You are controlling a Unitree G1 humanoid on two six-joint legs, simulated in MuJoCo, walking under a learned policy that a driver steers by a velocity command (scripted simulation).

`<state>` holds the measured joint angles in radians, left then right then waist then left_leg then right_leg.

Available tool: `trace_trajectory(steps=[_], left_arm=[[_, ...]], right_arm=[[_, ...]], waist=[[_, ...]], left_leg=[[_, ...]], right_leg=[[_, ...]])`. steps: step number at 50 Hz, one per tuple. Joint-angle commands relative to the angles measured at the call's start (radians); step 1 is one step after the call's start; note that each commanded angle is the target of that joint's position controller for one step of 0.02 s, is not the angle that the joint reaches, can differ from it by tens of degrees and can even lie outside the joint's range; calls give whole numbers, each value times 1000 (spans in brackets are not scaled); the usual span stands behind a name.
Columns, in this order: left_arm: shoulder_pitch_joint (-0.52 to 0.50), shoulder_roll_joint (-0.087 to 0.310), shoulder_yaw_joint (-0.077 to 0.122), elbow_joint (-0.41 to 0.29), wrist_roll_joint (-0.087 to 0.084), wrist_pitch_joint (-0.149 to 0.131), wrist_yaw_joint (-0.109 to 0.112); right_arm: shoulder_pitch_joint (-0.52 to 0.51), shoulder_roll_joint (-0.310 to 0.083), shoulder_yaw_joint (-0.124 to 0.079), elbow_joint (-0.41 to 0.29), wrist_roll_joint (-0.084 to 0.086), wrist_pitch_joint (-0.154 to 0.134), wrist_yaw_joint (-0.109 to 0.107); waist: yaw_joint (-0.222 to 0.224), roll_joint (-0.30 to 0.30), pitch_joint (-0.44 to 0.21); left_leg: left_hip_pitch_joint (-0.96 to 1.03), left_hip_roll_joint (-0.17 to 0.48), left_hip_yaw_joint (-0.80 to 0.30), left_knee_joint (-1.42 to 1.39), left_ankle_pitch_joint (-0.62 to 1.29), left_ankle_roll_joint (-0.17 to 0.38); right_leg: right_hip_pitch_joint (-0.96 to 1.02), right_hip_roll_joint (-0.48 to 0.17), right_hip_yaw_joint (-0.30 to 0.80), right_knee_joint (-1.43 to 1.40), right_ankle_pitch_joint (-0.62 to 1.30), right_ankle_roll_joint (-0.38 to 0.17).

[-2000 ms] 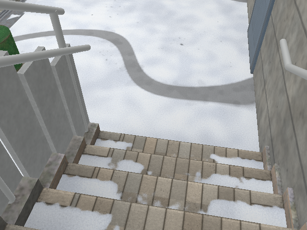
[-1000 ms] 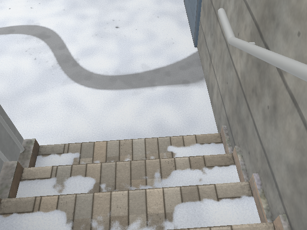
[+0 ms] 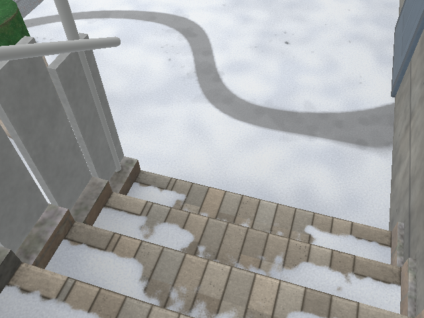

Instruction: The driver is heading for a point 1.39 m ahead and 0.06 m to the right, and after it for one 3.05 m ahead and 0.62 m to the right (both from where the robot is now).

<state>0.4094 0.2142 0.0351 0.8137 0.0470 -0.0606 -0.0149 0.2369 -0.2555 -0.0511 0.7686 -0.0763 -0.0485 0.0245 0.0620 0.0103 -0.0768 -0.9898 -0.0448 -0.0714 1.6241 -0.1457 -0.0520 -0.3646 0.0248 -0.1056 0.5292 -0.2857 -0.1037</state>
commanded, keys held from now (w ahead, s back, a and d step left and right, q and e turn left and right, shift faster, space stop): q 0.04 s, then no key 0.84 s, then w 0.12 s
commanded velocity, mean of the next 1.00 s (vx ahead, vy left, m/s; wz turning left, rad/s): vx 0.01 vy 0.00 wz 0.15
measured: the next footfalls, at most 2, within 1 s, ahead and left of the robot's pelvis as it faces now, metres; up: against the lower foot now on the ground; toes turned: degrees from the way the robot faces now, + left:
left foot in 0.28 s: +0.09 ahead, +0.19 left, +0.00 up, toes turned +10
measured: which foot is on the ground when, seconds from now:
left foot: up 0.00-0.26, down 0.28-1.00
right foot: down 0.00-1.00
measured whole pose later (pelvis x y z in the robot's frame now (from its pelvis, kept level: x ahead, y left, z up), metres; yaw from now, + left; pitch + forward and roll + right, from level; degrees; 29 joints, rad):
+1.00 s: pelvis +0.05 +0.05 -0.01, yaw +7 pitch -2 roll +0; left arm 0.40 0.19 0.06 1.04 0.01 0.02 0.02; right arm 0.20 -0.19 -0.05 1.13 -0.03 0.05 -0.03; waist 0.04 0.00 0.00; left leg -0.31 0.05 0.05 0.71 -0.42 0.03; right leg -0.12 -0.07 -0.16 0.62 -0.47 -0.01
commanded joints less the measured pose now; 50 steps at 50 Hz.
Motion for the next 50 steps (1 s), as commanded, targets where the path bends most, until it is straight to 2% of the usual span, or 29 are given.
trace_trajectory(steps=[1,2,4,5,6,7,9,11,12,14,15,16,17,18,19,22,24,26,28,32,33,34,38,42,44,45,47,49,50], left_arm=[[15,111,11,-42,-6,-58,14],[46,110,15,-21,-10,-55,10],[183,84,4,68,7,-48,-10],[189,87,1,93,12,-50,-22],[126,83,-1,88,6,-48,-34],[70,40,-20,95,7,-47,-52],[-16,10,-36,92,-11,-54,-62],[-16,38,-38,114,-24,-61,-65],[-10,80,-28,127,-34,-62,-72],[-68,109,-26,125,-94,-56,-111],[-39,90,-20,128,-89,-52,-112],[98,73,-10,142,-71,-49,-90],[69,99,10,136,-47,-48,-70],[1,131,28,118,-27,-50,-60],[-16,131,40,115,-31,-46,-49],[15,52,40,129,-55,-35,-50],[-13,72,52,119,-50,-28,-66],[-29,90,60,118,-50,-23,-78],[-38,116,73,102,-44,-11,-74],[-31,115,78,101,-45,2,-71],[-5,66,54,142,-34,40,0],[5,66,45,147,-39,61,20],[-19,103,45,148,-47,81,38],[-6,95,39,176,-40,77,40],[1,86,35,188,-38,73,41],[22,76,34,197,-37,73,35],[8,122,48,195,-37,76,32],[58,154,61,204,-36,74,36],[90,132,55,219,-33,69,41]], right_arm=[[42,-62,-12,-42,13,7,24],[8,-53,-10,-51,14,6,17],[-33,-9,4,-47,11,5,15],[1,10,7,-29,8,10,25],[22,3,5,-14,7,10,34],[48,7,5,10,-2,11,51],[59,17,5,36,3,10,77],[18,-6,-4,32,31,3,86],[21,-10,-8,37,46,-4,83],[80,0,-5,71,73,-14,71],[38,-31,-2,47,77,-21,60],[-28,-57,1,33,83,-24,63],[-57,-87,-17,42,65,-16,63],[-32,-92,-23,58,55,-9,52],[-33,-89,-26,48,57,-2,38],[35,-39,-22,76,73,9,16],[43,-21,-19,94,72,5,23],[30,-44,-26,105,75,8,34],[10,-81,-37,115,63,8,30],[-13,-82,-40,142,73,12,24],[-59,4,-7,159,39,43,-31],[-25,15,-2,174,58,57,-50],[-59,-51,-7,224,63,85,-72],[-70,-45,-5,275,59,90,-71],[-69,-39,-4,301,59,89,-70],[-40,-35,-6,325,64,91,-68],[-61,-42,-16,329,49,96,-63],[-149,-43,-23,296,38,93,-57],[-190,-45,-24,271,34,83,-52]], waist=[[-14,-74,36],[5,-99,48],[33,-58,73],[13,-80,72],[-11,-69,81],[-46,-62,73],[-66,-75,85],[-50,-71,113],[-52,-76,110],[-108,-56,76],[-73,11,4],[20,74,-79],[23,81,23],[4,52,93],[3,13,98],[-15,5,101],[-25,33,81],[-27,37,70],[-22,35,48],[-20,32,62],[-11,31,6],[-34,29,-7],[-31,4,57],[-37,-17,125],[-40,-13,128],[-36,-30,97],[-32,-113,170],[8,-153,283],[25,-160,333]], left_leg=[[-91,60,-40,-156,131,-13],[-133,81,-34,-277,148,-18],[-179,126,-88,-552,191,-10],[-135,149,-93,-542,163,0],[-96,154,-72,-598,142,5],[25,182,-18,-585,122,11],[292,176,90,-646,92,17],[477,143,133,-742,20,1],[539,128,139,-831,-20,-8],[716,146,119,-1052,112,-10],[828,173,82,-1088,249,27],[874,184,52,-1082,224,105],[708,151,50,-1121,-14,104],[571,129,59,-1154,-91,87],[535,114,82,-1135,-62,90],[528,107,115,-1093,13,109],[578,103,120,-1094,91,84],[616,102,118,-1104,148,78],[612,98,127,-1090,185,87],[615,93,132,-1092,166,94],[740,136,90,-1002,368,81],[751,153,75,-993,433,83],[728,139,90,-1000,267,84],[709,131,95,-1021,177,74],[725,134,88,-1036,175,74],[738,109,111,-1016,28,82],[657,39,190,-962,-310,92],[484,31,223,-900,-365,102],[429,42,221,-895,-353,100]], right_leg=[[142,-270,260,-216,97,-194],[222,-289,258,-224,118,-198],[375,-323,311,-219,110,-183],[356,-327,323,-218,90,-173],[314,-319,301,-222,44,-166],[201,-300,253,-212,46,-143],[-26,-230,149,-216,-46,-91],[-108,-221,128,-196,-79,-64],[-73,-227,131,-174,-29,-63],[9,-215,156,-106,99,-29],[24,-171,115,-61,76,11],[72,-103,48,-48,-7,37],[102,-53,-16,-44,-97,58],[156,-46,-33,-24,-84,36],[197,-53,-14,-31,7,0],[244,-88,28,-64,181,-48],[261,-87,14,-57,237,-22],[265,-56,-23,-43,255,17],[289,-41,-42,-29,273,12],[291,-42,-43,-46,265,20],[269,-132,-23,9,413,47],[255,-132,-34,30,436,54],[187,-136,-12,-7,220,47],[141,-155,12,-43,157,43],[135,-153,15,-53,129,49],[155,-147,25,-73,-14,36],[122,-191,109,-177,-347,-13],[144,-278,224,-283,-550,-68],[156,-310,261,-308,-552,-86]])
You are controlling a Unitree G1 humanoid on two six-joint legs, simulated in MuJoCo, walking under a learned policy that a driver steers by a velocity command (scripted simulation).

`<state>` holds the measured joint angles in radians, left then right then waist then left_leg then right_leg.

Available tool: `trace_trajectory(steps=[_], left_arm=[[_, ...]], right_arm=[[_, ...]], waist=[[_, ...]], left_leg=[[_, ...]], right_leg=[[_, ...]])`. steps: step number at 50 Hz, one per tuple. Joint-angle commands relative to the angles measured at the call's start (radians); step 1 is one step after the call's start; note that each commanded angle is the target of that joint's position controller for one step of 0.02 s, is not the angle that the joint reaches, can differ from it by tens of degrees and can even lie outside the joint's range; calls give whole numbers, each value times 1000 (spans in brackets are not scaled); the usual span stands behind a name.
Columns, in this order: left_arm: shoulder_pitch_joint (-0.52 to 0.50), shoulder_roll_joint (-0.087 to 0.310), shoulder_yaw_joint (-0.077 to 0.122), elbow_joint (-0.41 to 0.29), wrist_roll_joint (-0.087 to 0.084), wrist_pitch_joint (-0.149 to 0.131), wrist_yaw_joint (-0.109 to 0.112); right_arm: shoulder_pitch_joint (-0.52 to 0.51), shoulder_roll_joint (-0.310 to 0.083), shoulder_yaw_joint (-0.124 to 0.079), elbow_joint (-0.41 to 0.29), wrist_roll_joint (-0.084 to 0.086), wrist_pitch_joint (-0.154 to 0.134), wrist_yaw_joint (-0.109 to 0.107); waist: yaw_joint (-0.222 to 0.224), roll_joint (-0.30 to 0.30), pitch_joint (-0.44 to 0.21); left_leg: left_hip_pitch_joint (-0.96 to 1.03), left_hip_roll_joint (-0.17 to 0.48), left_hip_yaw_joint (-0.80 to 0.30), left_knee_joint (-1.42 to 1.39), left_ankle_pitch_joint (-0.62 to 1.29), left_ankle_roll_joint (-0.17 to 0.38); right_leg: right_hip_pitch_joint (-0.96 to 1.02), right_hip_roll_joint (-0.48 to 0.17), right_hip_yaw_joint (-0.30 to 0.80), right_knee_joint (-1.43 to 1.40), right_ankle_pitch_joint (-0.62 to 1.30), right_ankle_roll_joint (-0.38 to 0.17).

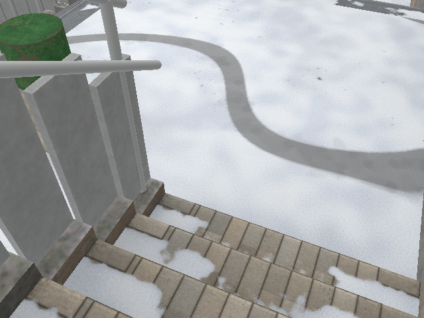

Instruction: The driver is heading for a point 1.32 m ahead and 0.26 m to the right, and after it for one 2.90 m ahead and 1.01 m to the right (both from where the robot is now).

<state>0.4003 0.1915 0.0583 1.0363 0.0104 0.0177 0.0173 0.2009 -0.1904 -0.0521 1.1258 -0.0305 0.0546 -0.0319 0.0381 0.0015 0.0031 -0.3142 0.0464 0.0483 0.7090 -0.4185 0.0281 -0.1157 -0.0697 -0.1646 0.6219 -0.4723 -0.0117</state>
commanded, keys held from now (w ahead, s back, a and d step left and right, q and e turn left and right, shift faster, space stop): w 1.00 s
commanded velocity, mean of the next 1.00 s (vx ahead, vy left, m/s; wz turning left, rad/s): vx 0.43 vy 0.00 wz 0.00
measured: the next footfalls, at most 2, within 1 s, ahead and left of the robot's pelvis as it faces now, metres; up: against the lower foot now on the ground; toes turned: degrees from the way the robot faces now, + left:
right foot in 0.58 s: +0.30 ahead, -0.13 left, -0.17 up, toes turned -4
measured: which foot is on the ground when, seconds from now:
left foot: down 0.00-0.58, up 0.60-1.00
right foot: down 0.00-0.10, up 0.12-0.56, down 0.58-1.00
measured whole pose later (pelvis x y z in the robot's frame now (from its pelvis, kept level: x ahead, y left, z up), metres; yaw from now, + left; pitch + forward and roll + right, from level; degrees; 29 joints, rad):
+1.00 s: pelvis +0.39 -0.08 -0.21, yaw -2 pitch -1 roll -1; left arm 0.60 0.12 -0.01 1.10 0.02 -0.09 0.04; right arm 0.02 -0.19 -0.05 0.98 -0.04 -0.02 0.03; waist 0.07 0.03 0.01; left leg -0.68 0.04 -0.04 0.71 0.43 0.04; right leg -0.15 0.11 -0.08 0.85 -0.69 -0.12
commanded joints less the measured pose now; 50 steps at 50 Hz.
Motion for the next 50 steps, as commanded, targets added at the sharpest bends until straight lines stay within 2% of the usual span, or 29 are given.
trace_trajectory(steps=[1,4,5,6,7,9,10,13,15,17,19,22,25,27,28,29,30,31,32,33,34,35,36,38,41,42,44,47,50], left_arm=[[102,135,29,13,13,-17,8],[-12,135,23,-14,37,-27,0],[-78,119,17,-43,39,-31,-3],[-96,91,16,-77,44,-38,-9],[-143,106,21,-93,62,-39,-8],[-115,73,16,-96,33,-56,-9],[-92,74,18,-82,42,-56,-7],[-28,60,16,-54,48,-40,-16],[-74,58,21,-65,33,-30,-25],[-192,95,33,-101,29,-47,-31],[-253,85,22,-126,36,-55,-51],[-348,62,5,-152,1,-47,-69],[-364,87,1,-154,-20,-46,-59],[-140,119,14,-58,-11,-53,-41],[65,138,26,21,1,-56,-37],[234,158,38,87,-3,-52,-37],[281,185,12,93,5,-59,-55],[270,172,2,89,-31,-56,-63],[281,214,15,79,-29,-54,-53],[147,121,-6,52,-29,-45,-37],[91,138,-11,25,-9,-55,-27],[60,92,-28,23,25,-65,-25],[63,31,-50,45,21,-82,-19],[-41,43,-62,8,6,-116,-12],[90,126,-42,34,-6,-110,1],[107,114,-42,18,-3,-108,-1],[215,30,-55,47,-9,-114,20],[272,16,-52,52,4,-122,37],[235,45,-44,28,19,-116,23]], right_arm=[[-163,-100,-25,-95,-9,-30,9],[61,-70,-29,-26,13,-61,26],[194,-111,-41,25,14,-69,25],[362,-212,-68,84,15,-77,20],[420,-227,-62,102,25,-73,25],[296,-201,-52,68,9,-74,17],[244,-169,-47,48,7,-78,14],[175,-156,-43,-15,-18,-101,19],[187,-130,-31,-31,-4,-113,21],[219,-108,-17,-15,2,-145,3],[163,-111,-10,-33,6,-160,3],[184,-158,-16,-54,-2,-151,-3],[226,-151,-18,-45,-17,-114,-25],[253,-163,-22,-28,-23,-91,-41],[247,-169,-26,-17,-18,-84,-49],[250,-141,-31,-4,-8,-77,-38],[277,-18,-21,-28,21,-97,-30],[301,-33,-15,-90,34,-105,-41],[227,-84,-19,-130,48,-103,-39],[102,-100,-23,-129,6,-80,-33],[75,-91,-22,-149,-8,-67,-24],[55,-99,-20,-141,-10,-53,-17],[43,-54,-10,-138,-21,-48,-6],[-5,-53,-1,-165,-13,-37,20],[-3,-32,2,-137,-25,-13,34],[2,-53,-1,-128,-12,-9,36],[-149,-70,-10,-160,-7,-54,48],[-293,-39,-2,-196,-25,-89,55],[-328,-8,15,-223,-2,-102,74]], waist=[[43,-150,271],[-87,-97,179],[-149,47,159],[-202,342,113],[-216,272,80],[-134,142,100],[-93,93,97],[-39,90,46],[-27,27,81],[-63,72,88],[-54,70,82],[-114,75,84],[-145,88,148],[-69,22,100],[28,-46,41],[117,-193,-24],[77,-372,-59],[21,-359,-132],[53,-367,-190],[26,-143,-26],[11,-221,25],[-35,-115,114],[-66,-48,163],[-136,-48,191],[-116,-151,83],[-113,-92,70],[-41,-3,121],[19,-1,126],[56,17,162]], left_leg=[[-238,-36,92,10,-50,24],[26,-58,88,-65,22,56],[198,-14,-37,-166,-55,90],[379,169,-443,-325,-105,188],[429,258,-634,-396,-116,247],[355,281,-554,-360,-21,253],[291,273,-501,-349,40,244],[60,230,-343,-333,169,240],[-15,183,-267,-293,139,229],[84,172,-281,-222,23,187],[-103,107,-169,-161,-41,148],[-202,99,-110,-99,-29,123],[-55,129,-144,102,97,130],[8,112,-132,375,262,150],[-32,70,-78,619,336,150],[-193,-32,-39,1023,2,144],[-561,-165,-78,1493,-583,124],[-764,-124,-120,1545,-470,152],[-908,-123,-72,1539,-312,134],[-920,-35,-39,1376,-162,113],[-857,-23,-84,1337,-57,94],[-805,24,-117,1195,47,72],[-760,19,-150,1122,144,65],[-559,22,-100,650,384,18],[-361,9,-66,482,528,2],[-383,1,-42,453,549,5],[-604,18,-124,191,759,26],[-643,10,-138,21,849,11],[-370,-23,-44,-110,935,11]], right_leg=[[-102,-210,312,-373,-308,-179],[-218,-138,204,-198,-157,-150],[-372,-51,91,-7,-106,-111],[-613,100,9,356,-162,-66],[-749,105,175,523,-259,-82],[-778,18,249,551,-92,-85],[-727,-16,254,520,-13,-72],[-509,-6,203,524,205,-46],[-517,-7,217,455,401,-34],[-646,-16,283,332,606,-29],[-435,14,206,127,867,-23],[-198,56,142,10,851,-16],[-250,-5,173,-149,780,-20],[-78,-20,140,-282,739,-34],[116,10,81,-359,762,-42],[309,-15,107,-297,776,-55],[443,-132,204,138,1174,-82],[464,-209,337,174,1177,-75],[433,-367,583,-79,543,-205],[206,-295,577,-234,91,-153],[43,-336,661,-266,9,-189],[-109,-291,638,-247,42,-161],[-230,-247,565,-193,169,-140],[-475,-135,437,-271,149,-119],[-338,-149,411,-197,557,-164],[-273,-139,386,-178,581,-160],[-44,-103,409,-72,322,-178],[46,-87,430,23,240,-211],[-152,-47,384,43,206,-189]])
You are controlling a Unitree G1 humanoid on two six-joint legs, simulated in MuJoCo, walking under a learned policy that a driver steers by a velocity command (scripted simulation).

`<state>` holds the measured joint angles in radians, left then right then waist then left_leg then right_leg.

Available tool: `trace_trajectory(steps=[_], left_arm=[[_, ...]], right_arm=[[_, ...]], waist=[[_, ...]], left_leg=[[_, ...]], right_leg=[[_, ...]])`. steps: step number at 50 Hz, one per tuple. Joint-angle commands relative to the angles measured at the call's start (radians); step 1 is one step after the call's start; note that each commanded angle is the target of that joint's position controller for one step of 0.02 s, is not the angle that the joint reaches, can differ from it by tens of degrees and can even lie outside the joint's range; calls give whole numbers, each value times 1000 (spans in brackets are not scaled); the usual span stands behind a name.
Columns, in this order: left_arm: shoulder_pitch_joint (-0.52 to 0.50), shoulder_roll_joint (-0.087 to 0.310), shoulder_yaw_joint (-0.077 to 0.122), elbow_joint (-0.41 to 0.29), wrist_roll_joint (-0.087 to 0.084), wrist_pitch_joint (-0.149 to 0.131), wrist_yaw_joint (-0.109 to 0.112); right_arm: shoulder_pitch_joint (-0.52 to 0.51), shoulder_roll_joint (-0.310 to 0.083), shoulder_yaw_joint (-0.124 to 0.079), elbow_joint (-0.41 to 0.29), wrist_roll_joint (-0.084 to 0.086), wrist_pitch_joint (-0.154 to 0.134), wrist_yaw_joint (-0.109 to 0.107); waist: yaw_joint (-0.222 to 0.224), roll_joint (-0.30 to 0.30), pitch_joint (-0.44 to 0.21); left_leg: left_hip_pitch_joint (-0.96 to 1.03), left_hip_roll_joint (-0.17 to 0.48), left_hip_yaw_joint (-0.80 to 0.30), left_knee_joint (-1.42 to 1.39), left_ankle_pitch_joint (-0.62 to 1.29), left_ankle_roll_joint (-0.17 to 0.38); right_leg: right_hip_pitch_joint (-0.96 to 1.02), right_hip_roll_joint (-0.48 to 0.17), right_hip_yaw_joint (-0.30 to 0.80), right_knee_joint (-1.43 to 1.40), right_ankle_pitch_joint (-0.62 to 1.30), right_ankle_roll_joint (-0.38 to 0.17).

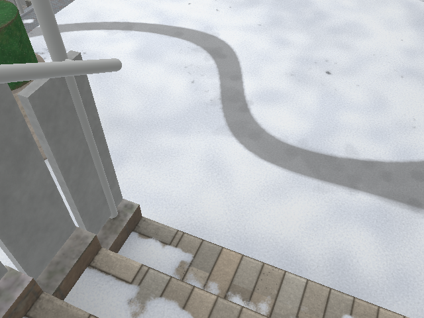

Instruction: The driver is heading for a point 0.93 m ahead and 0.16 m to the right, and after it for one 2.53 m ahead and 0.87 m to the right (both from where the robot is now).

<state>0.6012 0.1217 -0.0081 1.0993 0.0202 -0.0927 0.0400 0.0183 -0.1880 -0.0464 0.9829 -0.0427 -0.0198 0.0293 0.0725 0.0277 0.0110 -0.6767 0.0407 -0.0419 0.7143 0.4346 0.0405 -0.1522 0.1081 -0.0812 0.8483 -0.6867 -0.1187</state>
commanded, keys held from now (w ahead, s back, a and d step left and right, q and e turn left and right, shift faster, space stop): w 0.18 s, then w+e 0.82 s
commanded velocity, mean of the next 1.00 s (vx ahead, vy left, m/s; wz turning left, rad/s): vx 0.50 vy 0.00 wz -0.35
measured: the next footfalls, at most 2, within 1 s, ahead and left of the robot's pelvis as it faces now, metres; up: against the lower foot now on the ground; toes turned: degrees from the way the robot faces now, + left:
left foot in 0.18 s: +0.29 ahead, +0.10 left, -0.17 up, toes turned +5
right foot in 0.72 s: +0.52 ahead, -0.12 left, -0.34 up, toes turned -15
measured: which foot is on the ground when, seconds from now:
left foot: up 0.00-0.16, down 0.18-0.72, up 0.74-1.00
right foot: down 0.00-0.18, up 0.20-0.70, down 0.72-1.00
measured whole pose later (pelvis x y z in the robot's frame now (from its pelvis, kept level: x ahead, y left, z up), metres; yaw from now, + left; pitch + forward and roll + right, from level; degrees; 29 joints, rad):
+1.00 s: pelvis +0.61 -0.03 -0.35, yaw -23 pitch +1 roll -2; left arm 0.52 0.16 -0.02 1.03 0.09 -0.15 -0.03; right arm 0.11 -0.23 0.03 0.79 -0.11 -0.10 0.04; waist 0.12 0.02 -0.02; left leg -0.67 0.10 -0.06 0.86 0.24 -0.02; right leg -0.33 0.11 0.08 0.99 -0.68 -0.08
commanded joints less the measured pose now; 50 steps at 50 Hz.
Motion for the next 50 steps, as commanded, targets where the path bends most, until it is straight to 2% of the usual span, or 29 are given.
trace_trajectory(steps=[1,5,8,9,10,11,12,13,14,16,17,19,20,21,24,28,31,34,36,37,38,39,40,42,44,46,47,49,50], left_arm=[[32,114,23,-34,18,1,-4],[92,93,26,7,39,34,-11],[102,127,25,39,24,50,-12],[74,174,45,26,22,52,-14],[156,106,51,23,-30,44,2],[317,96,-3,15,101,8,-167],[-5,152,34,-123,19,-18,-172],[-101,169,25,-129,9,-29,-144],[-56,184,33,-92,31,-29,-121],[-81,145,36,-59,78,-8,-118],[-111,112,34,-62,81,6,-131],[-58,30,-1,-53,100,13,-137],[-113,11,-12,-69,117,8,-132],[-162,9,-13,-79,106,5,-125],[-262,86,1,-115,69,16,-132],[-452,132,8,-215,72,36,-117],[-526,144,6,-225,93,23,-118],[-362,216,41,-145,79,14,-109],[45,289,90,19,64,1,-83],[258,400,125,79,77,13,-82],[395,403,128,112,83,-7,-81],[349,380,137,90,75,-28,-66],[144,260,98,56,65,-28,-71],[-291,60,0,-89,87,-19,-86],[-415,151,10,-167,54,-28,-101],[-328,246,29,-188,75,-52,-107],[-240,205,17,-168,100,-77,-90],[-64,150,1,-121,62,-87,-48],[-37,142,1,-131,48,-80,-30]], right_arm=[[-174,-19,11,-94,19,-23,13],[-179,-37,23,-117,43,-44,-2],[206,-90,2,5,28,-44,-26],[388,-163,-24,57,19,-38,-30],[519,-202,-30,91,0,-27,-16],[738,-274,-41,64,-93,-38,74],[612,-237,-46,87,-94,-50,74],[426,-167,-25,49,-94,-52,76],[319,-101,-6,19,-98,-59,73],[236,65,54,-9,-88,-93,36],[225,33,54,-12,-63,-106,31],[297,-37,41,10,-78,-115,16],[352,48,62,32,-87,-122,-1],[422,46,72,49,-84,-132,-13],[455,-10,73,73,-83,-123,-1],[580,-23,86,119,-64,-126,-7],[638,-25,84,123,-56,-104,-32],[516,-123,53,82,-41,-79,-14],[472,-225,18,85,-65,-41,47],[646,-64,47,94,-80,-49,89],[481,-34,56,-34,-41,-75,115],[160,-73,48,-199,12,-115,106],[92,-82,42,-236,22,-123,75],[242,-79,47,-165,-51,-97,9],[326,-28,48,-124,-79,-62,0],[476,-5,76,-113,-59,-60,25],[380,-15,87,-129,-63,-65,29],[160,-117,69,-201,-80,-71,6],[94,-87,97,-193,-57,-67,13]], waist=[[56,-30,169],[133,-59,189],[-29,-21,38],[-122,14,-35],[-123,130,-220],[-223,171,-578],[-242,90,-191],[-186,-93,-24],[-126,-166,74],[-46,-69,105],[-30,-15,93],[-8,16,19],[-57,-50,19],[-87,-73,-2],[-61,17,23],[-95,-33,139],[-128,-13,135],[-36,-30,126],[124,-156,64],[112,-367,-241],[201,-219,-377],[280,-114,-199],[166,45,-62],[-88,59,161],[-162,-108,140],[-196,-40,58],[-102,17,64],[9,-13,47],[75,32,89]], left_leg=[[-13,-17,58,-148,9,-2],[101,2,98,-362,-100,18],[537,-27,161,-446,-95,52],[858,40,78,-353,-69,92],[1265,290,-126,48,436,180],[1535,367,-356,33,209,502],[1284,404,-484,-211,-293,456],[1001,356,-328,-316,-545,333],[706,291,-221,-355,-500,299],[246,236,-84,-431,-377,257],[135,221,-37,-439,-373,274],[180,178,-14,-347,-376,273],[294,190,-9,-307,-347,249],[327,163,62,-233,-371,228],[148,102,125,-164,-524,155],[436,234,3,-45,-498,151],[476,202,15,70,-475,136],[351,187,110,293,-327,66],[254,106,152,754,-297,24],[-128,-22,162,1345,-1109,-70],[-469,-66,59,1503,-1324,-126],[-821,-61,6,1428,-1337,-166],[-765,41,-78,1092,-1188,-112],[-275,166,-128,561,-773,30],[309,90,28,356,-460,14],[566,1,150,517,-342,-34],[341,64,-49,345,-90,-68],[28,58,-9,98,-164,-84],[130,86,-31,-324,97,-67]], right_leg=[[-78,-214,296,-160,485,-78],[50,-182,277,0,730,-61],[-20,-166,204,431,1009,-59],[-272,-118,160,751,703,-45],[-638,-17,128,1146,-263,3],[-699,13,320,1282,-107,35],[-1056,-15,280,1150,10,57],[-1024,-102,323,1037,226,26],[-892,-133,352,795,462,14],[-558,-225,338,394,746,-12],[-461,-220,281,338,722,-4],[-488,-224,243,355,780,16],[-604,-254,334,128,951,26],[-578,-254,313,-30,1101,57],[-342,-211,192,-37,1236,83],[-569,-236,232,-207,1027,72],[-478,-197,104,-225,933,73],[-128,-146,24,-394,739,69],[322,-107,-53,-630,981,9],[887,-314,205,-181,1749,-292],[1156,-430,449,-140,1846,-390],[1111,-489,594,-210,1452,-379],[804,-506,557,-273,1035,-273],[-119,-377,353,-410,701,-191],[-717,-193,242,-427,500,-189],[-921,-149,249,-256,546,-178],[-704,-142,321,-158,413,-160],[-309,-171,406,84,216,-131],[-334,-109,340,111,37,-69]])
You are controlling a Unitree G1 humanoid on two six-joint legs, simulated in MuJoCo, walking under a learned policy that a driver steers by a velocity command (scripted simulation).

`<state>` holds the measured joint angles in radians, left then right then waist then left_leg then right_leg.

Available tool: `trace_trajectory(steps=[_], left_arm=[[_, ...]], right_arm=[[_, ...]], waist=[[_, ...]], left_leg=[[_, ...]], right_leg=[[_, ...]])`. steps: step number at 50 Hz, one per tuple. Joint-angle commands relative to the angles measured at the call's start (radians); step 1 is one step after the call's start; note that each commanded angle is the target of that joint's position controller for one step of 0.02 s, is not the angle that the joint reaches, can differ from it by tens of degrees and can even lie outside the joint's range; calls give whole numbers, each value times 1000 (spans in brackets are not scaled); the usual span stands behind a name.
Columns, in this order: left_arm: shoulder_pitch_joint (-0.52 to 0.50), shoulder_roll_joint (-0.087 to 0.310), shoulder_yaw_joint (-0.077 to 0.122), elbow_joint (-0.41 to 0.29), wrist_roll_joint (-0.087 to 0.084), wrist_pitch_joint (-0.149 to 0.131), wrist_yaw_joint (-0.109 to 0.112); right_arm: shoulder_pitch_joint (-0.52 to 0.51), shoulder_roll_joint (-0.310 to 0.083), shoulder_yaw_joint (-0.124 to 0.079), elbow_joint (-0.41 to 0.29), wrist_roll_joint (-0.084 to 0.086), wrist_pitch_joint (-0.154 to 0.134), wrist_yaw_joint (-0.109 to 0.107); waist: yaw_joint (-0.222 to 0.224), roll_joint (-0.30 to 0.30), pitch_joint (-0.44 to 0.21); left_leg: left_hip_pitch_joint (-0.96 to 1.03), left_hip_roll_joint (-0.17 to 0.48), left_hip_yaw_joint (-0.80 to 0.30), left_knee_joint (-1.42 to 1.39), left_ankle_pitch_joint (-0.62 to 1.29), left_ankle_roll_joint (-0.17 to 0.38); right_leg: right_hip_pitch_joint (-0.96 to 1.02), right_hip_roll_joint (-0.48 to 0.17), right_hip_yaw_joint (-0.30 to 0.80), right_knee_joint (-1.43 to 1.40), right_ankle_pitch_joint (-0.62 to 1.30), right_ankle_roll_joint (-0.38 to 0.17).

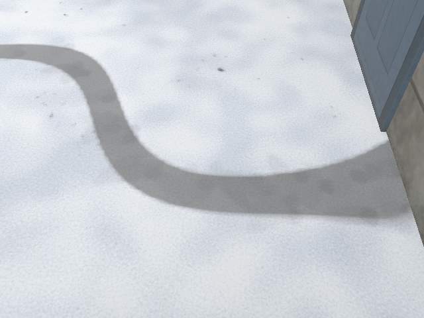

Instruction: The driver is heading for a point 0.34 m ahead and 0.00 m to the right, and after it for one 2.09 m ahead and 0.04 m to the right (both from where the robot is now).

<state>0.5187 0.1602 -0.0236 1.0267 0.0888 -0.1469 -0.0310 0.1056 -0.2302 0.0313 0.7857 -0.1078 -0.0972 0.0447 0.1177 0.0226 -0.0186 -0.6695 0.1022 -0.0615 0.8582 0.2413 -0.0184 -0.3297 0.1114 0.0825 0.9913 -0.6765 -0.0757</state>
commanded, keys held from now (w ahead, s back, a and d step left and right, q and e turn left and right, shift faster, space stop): w+e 0.06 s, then w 0.10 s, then no key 0.84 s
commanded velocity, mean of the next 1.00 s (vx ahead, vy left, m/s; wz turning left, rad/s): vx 0.20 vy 0.00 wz -0.17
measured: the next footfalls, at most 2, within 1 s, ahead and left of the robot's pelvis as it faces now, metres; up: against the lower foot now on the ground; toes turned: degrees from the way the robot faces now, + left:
left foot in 0.10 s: +0.20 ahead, +0.15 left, -0.17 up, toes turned +0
right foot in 0.76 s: +0.53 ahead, -0.14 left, -0.34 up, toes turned -12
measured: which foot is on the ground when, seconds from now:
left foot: up 0.00-0.08, down 0.10-0.76, up 0.78-1.00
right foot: down 0.00-0.10, up 0.12-0.74, down 0.76-1.00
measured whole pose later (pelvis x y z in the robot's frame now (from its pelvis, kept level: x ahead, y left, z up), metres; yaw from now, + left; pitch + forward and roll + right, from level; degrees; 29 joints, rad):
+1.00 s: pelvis +0.44 -0.03 -0.27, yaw -8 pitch +2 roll +0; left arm 0.21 0.17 -0.02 1.04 0.02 0.01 0.02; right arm 0.18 -0.16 -0.02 0.89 0.03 0.02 -0.10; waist -0.02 0.02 -0.02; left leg -0.74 0.08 -0.04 1.49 -0.41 -0.09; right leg -0.36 -0.01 -0.08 0.47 -0.14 -0.05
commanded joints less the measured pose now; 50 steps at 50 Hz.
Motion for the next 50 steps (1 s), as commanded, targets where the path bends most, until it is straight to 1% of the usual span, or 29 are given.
trace_trajectory(steps=[1,3,5,6,7,8,9,10,11,12,13,15,16,19,23,24,26,29,31,35,36,38,39,40,42,43,44,47,50], left_arm=[[91,167,9,-48,-7,1,22],[25,231,26,-95,-1,46,-19],[-31,256,32,-123,43,55,-80],[215,54,-3,-45,9,45,-100],[299,58,8,-64,-54,47,-107],[132,146,30,-113,-67,56,-86],[-34,177,35,-167,-61,51,-53],[-43,112,7,-159,-54,51,-28],[-16,97,5,-160,-51,58,-16],[-24,62,-10,-166,-29,65,-18],[-35,32,-17,-176,-21,79,-29],[-127,108,17,-178,-16,79,-49],[-180,102,18,-198,-9,78,-64],[-89,138,36,-173,-2,77,-90],[-395,94,22,-251,-3,86,-45],[-438,59,12,-248,1,87,-46],[-435,56,-1,-200,5,91,-69],[-466,115,3,-195,3,113,-89],[-538,175,22,-211,-12,114,-79],[-685,135,10,-218,-11,126,-53],[-632,134,13,-198,-17,118,-38],[-127,267,90,-56,-33,80,-2],[41,286,95,36,-155,111,4],[85,256,84,56,-147,135,7],[-128,112,38,2,-118,153,19],[-208,110,33,-13,-113,157,29],[-314,178,38,-41,-93,156,35],[-424,169,31,-72,-57,144,37],[-409,101,18,-62,-72,139,80]], right_arm=[[-47,-27,15,-18,16,19,5],[32,-88,-9,-15,29,20,20],[428,-284,-108,105,33,-2,14],[645,-317,-129,190,-1,-10,33],[600,-350,-118,151,-14,5,67],[560,-308,-108,153,-17,27,86],[496,-245,-89,155,16,31,88],[379,-95,-45,139,-5,19,74],[349,-57,-31,142,-13,9,69],[279,27,-10,149,-17,-24,31],[280,-12,-26,178,-5,-53,5],[319,-9,-17,195,15,-90,-23],[328,-56,-21,218,6,-86,-18],[235,-148,-38,177,11,-75,-3],[819,-5,-29,413,21,-39,-79],[867,33,-22,434,14,-31,-78],[724,96,-3,369,32,-23,-63],[493,-9,-12,270,26,-24,-23],[477,-58,-32,253,37,-33,-25],[637,-29,-44,321,56,-2,-71],[604,-50,-52,325,58,22,-62],[613,-59,-57,333,26,58,19],[560,149,-46,335,155,49,-31],[534,101,-26,277,204,43,-52],[372,37,-37,177,197,46,-79],[327,63,-37,156,183,64,-101],[352,121,-24,135,178,92,-120],[296,83,-46,115,159,129,-156],[248,86,-51,92,109,124,-149]], waist=[[21,-40,118],[-62,-53,149],[-258,5,14],[-213,251,-301],[-159,227,-321],[-213,137,-145],[-209,61,-16],[-132,-78,96],[-67,-50,130],[-20,-62,177],[-23,31,164],[-96,19,119],[-76,75,58],[0,-2,-26],[-274,29,80],[-284,52,94],[-229,-11,119],[-145,17,151],[-174,5,156],[-319,44,192],[-292,50,167],[-98,-68,-62],[-33,-229,-170],[5,-245,-423],[-36,-89,-434],[-71,-33,-352],[-163,2,-293],[-198,-46,-72],[-217,-117,-3]], left_leg=[[318,-16,68,-449,241,-4],[513,-49,104,-479,106,19],[860,10,53,-368,14,170],[1289,187,-53,2,658,384],[1256,300,-303,-102,583,406],[1077,349,-442,-252,173,412],[882,362,-528,-377,-399,403],[642,290,-379,-436,-553,281],[396,369,-422,-483,-378,316],[272,278,-313,-493,-339,276],[225,194,-218,-480,-335,252],[115,127,-85,-480,-180,270],[100,101,-47,-448,14,253],[75,57,53,-261,182,166],[1000,198,-265,-113,25,251],[1020,213,-318,-121,31,279],[752,151,-242,-96,-78,286],[47,75,-103,-217,-430,228],[144,85,-85,-153,-477,203],[553,107,-147,-37,-445,186],[549,98,-145,26,-434,168],[284,-33,14,399,-403,40],[-229,-194,82,903,-1262,-27],[-291,-134,-9,1191,-1354,-67],[-299,-23,-17,1110,-1226,-85],[-264,-4,18,1071,-1180,-100],[-145,19,-12,1021,-1046,-99],[-9,-9,-12,879,-741,-78],[160,17,-6,161,-434,-52]], right_leg=[[-277,-121,251,-94,18,-141],[-344,-154,368,-49,73,-161],[-381,-99,334,389,381,-26],[-598,39,158,985,-102,57],[-843,47,68,1244,-90,45],[-1012,7,50,1309,2,61],[-1128,-52,50,1258,142,58],[-1030,-134,139,1058,425,8],[-862,-214,127,963,491,20],[-814,-265,135,701,645,6],[-785,-255,71,646,659,1],[-590,-230,15,263,852,35],[-497,-228,-23,285,831,56],[-303,-186,-64,313,827,107],[-1197,-229,152,-39,816,128],[-1241,-249,143,-99,819,120],[-1037,-288,55,-209,1067,103],[-287,-212,-88,-183,1210,48],[-239,-209,-85,-310,1082,62],[-323,-248,-72,-769,1108,67],[-204,-262,-61,-851,1125,52],[534,-258,-149,-792,1424,-28],[952,-415,-42,-402,2204,-97],[1075,-550,44,-282,2230,-201],[817,-492,60,-390,1656,-218],[622,-481,76,-455,1510,-215],[355,-553,141,-556,1225,-261],[-101,-475,106,-718,749,-212],[-167,-285,-89,-696,659,-115]])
